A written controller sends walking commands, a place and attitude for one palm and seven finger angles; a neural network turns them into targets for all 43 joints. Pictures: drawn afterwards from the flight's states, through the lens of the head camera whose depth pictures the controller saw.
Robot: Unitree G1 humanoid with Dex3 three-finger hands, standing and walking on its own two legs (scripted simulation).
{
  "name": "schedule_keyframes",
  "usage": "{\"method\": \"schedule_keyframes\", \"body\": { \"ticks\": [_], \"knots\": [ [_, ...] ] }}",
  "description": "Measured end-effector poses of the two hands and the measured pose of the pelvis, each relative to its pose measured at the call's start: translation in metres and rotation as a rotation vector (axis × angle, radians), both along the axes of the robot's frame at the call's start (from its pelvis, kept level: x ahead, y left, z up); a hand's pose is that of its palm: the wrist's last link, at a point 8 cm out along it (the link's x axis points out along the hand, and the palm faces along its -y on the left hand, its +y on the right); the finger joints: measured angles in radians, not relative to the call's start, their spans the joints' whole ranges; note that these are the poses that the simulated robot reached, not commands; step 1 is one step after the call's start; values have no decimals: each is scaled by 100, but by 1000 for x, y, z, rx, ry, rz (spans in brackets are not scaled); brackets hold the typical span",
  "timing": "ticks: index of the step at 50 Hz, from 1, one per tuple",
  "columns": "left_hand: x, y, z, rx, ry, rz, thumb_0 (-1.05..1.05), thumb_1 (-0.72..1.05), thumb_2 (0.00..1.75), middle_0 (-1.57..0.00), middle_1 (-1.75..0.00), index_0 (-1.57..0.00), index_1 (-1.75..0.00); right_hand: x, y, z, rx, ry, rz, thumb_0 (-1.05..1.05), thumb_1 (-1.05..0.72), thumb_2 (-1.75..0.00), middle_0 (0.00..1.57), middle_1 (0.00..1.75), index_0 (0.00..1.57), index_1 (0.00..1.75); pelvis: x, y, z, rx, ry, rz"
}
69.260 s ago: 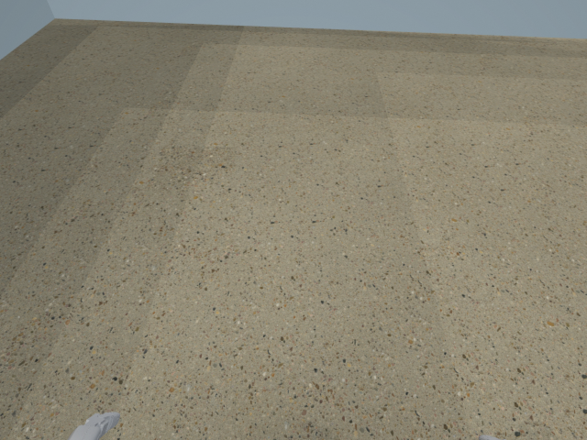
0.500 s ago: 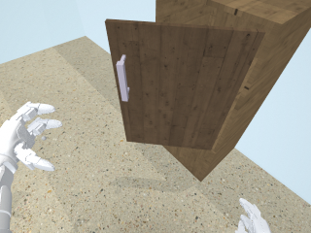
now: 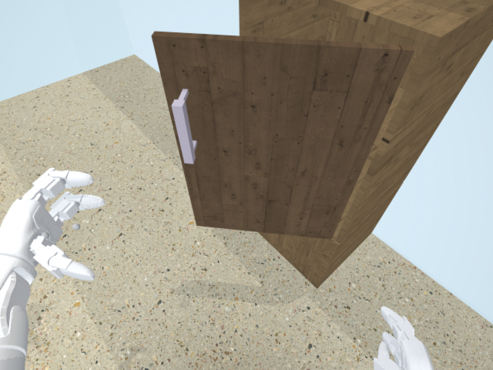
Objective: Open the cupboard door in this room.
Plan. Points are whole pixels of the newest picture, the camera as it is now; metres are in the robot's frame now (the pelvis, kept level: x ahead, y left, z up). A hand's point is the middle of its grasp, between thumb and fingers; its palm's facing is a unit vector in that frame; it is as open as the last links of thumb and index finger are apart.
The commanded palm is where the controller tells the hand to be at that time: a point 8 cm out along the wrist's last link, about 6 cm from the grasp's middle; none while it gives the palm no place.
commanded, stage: move the hooked fingers beside the handle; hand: left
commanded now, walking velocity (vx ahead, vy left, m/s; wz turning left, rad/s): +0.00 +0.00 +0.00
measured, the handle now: (187, 127) +0.54 +0.16 +0.08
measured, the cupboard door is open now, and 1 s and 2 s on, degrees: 42 42 42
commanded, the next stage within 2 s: none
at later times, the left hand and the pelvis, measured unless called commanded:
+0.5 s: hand (106, 191) +0.36 +0.25 +0.10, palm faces -0.02 -1.00 -0.03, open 14.0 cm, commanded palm +0.33 +0.30 +0.10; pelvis +0.00 +0.00 +0.00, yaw -1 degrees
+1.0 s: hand (125, 169) +0.41 +0.24 +0.09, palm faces -0.04 -1.00 -0.02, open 14.0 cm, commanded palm +0.39 +0.28 +0.09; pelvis +0.00 +0.01 +0.00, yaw -1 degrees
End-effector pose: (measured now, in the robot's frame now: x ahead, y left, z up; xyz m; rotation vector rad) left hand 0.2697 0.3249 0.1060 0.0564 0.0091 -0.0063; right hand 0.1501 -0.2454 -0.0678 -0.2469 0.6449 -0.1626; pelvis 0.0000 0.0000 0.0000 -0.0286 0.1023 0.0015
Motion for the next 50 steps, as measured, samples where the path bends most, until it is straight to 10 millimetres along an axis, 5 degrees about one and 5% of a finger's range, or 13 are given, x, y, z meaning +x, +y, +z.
{"method": "schedule_keyframes", "body": {
  "ticks": [11,27,50],
  "knots": [
    [24,-11,-5,-12,10,-8,-1,-50,30,-30,-120,-30,-120,-3,-11,-5,-17,44,-12,1,-91,-89,21,30,20,30,0,-6,-1,2,11,7],
    [74,-17,-7,-29,24,-13,-1,-50,30,-30,-120,-30,-120,-46,-22,-18,-17,189,-104,1,-91,-89,21,30,20,30,4,-4,-1,5,45,-17],
    [124,-31,-10,-39,0,-32,-1,-50,30,-30,-120,-30,-120,-75,-7,-26,-12,323,-141,1,-91,-89,21,30,20,30,4,13,-4,-6,78,-22]
  ]
}}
